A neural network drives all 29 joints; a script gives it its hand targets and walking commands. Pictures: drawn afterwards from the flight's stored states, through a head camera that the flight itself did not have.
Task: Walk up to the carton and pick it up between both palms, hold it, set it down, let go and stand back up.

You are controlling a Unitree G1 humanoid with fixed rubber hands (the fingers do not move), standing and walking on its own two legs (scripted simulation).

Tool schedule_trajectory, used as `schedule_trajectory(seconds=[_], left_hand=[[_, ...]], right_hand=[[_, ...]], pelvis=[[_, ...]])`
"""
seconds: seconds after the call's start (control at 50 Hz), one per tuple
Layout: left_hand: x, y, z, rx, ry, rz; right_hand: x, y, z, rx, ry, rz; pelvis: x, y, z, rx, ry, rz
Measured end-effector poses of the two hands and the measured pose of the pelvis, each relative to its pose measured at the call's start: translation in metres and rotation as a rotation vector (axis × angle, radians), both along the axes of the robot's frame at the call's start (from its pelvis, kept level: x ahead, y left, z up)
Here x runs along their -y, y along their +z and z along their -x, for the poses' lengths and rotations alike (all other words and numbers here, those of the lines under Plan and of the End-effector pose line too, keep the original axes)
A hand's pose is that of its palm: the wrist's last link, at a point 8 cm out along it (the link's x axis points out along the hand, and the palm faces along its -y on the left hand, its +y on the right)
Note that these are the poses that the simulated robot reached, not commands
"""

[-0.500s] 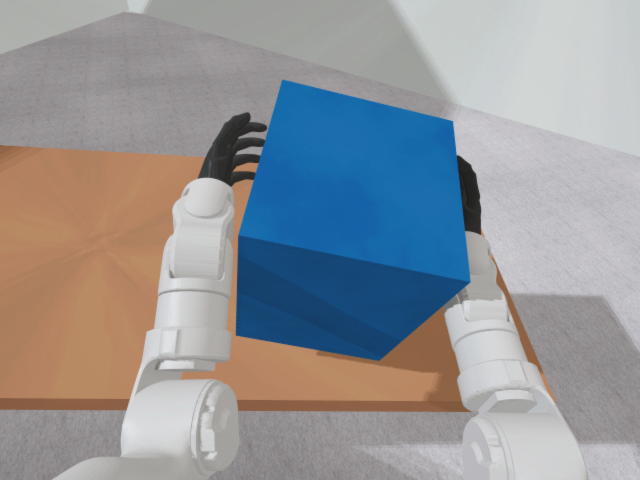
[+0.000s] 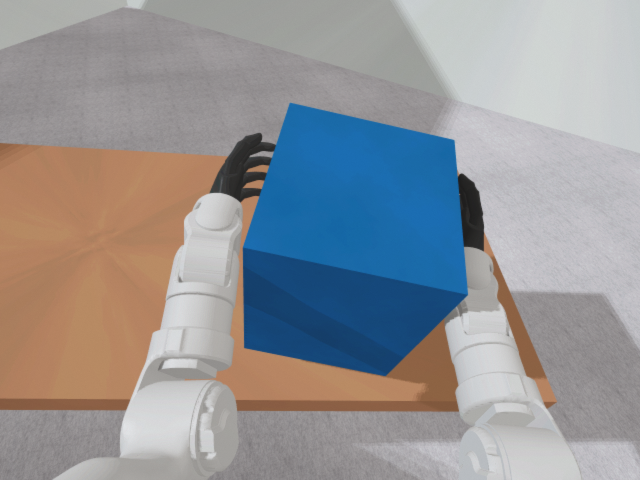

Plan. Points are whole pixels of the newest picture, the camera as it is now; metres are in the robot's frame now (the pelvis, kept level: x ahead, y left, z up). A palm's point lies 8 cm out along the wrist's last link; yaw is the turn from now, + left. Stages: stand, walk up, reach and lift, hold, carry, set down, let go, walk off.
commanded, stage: set down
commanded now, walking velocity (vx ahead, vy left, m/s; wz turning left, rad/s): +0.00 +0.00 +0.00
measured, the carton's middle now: (341, 251) +0.36 -0.01 +0.10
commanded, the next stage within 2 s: none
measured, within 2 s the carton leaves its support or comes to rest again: neither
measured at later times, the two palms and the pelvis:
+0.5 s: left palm (235, 206) +0.40 +0.13 +0.14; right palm (463, 255) +0.36 -0.16 +0.11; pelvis +0.00 +0.00 +0.00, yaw +0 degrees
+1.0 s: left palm (241, 217) +0.40 +0.12 +0.11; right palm (462, 267) +0.36 -0.17 +0.09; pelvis +0.01 +0.00 +0.00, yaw +0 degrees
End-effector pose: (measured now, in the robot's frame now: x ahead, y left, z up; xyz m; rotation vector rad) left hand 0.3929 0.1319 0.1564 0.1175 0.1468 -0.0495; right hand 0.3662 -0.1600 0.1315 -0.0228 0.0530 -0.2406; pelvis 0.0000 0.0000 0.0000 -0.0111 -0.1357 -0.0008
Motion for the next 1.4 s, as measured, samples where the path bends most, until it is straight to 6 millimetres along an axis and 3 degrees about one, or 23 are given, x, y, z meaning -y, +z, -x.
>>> schedule_trajectory(seconds=[0.64,1.2,1.4], left_hand=[[0.007,-0.023,-0.004,-0.023,-0.035,-0.001],[0.012,-0.057,-0.004,-0.066,-0.053,0.009],[0.012,-0.057,-0.004,-0.06,-0.054,0.009]], right_hand=[[0.006,-0.022,0.007,-0.025,-0.035,0.003],[0.01,-0.051,0.014,-0.067,-0.053,0.009],[0.01,-0.051,0.015,-0.055,-0.056,0.008]], pelvis=[[0.0,0.0,-0.004,-0.007,0.0,0.0],[0.0,0.0,-0.01,-0.016,-0.001,0.0],[0.0,0.0,-0.01,-0.016,-0.001,0.0]])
